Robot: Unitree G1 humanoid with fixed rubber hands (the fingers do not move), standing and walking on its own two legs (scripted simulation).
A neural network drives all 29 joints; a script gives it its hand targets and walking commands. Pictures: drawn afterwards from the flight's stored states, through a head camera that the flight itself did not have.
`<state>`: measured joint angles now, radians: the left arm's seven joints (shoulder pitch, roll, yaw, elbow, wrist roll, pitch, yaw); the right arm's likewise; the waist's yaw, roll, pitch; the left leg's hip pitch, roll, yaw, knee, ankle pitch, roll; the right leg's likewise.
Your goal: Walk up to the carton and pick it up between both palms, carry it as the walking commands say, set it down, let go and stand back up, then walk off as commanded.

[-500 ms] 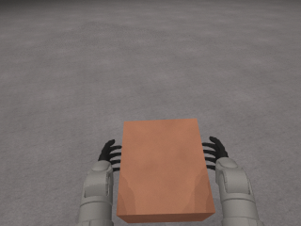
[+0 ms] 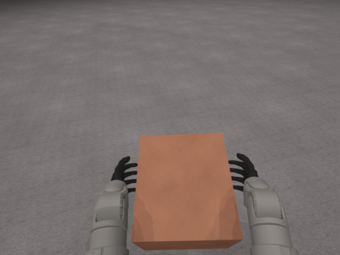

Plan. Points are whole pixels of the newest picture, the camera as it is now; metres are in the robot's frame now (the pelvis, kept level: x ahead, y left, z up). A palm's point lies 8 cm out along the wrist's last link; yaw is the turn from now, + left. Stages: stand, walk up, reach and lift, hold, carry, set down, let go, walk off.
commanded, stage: hold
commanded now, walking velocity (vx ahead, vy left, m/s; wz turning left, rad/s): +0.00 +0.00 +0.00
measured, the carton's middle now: (183, 191) +0.31 +0.00 -0.03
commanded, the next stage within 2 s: carry in 0.10 s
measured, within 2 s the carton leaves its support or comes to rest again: neither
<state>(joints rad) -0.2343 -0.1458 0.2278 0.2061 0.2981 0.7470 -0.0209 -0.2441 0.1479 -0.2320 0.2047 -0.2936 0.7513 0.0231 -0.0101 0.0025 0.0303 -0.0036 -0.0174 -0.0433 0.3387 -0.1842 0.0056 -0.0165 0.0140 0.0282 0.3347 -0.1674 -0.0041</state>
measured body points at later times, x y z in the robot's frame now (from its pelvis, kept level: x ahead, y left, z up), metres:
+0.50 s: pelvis -0.01 -0.01 -0.03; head -0.01 -0.01 +0.42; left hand +0.33 +0.10 +0.08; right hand +0.29 -0.20 +0.08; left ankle +0.01 +0.12 -0.74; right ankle +0.02 -0.12 -0.75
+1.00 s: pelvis -0.04 -0.01 -0.03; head -0.01 -0.02 +0.42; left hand +0.34 +0.00 +0.09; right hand +0.22 -0.28 +0.08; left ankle -0.02 +0.11 -0.74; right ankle -0.08 -0.11 -0.75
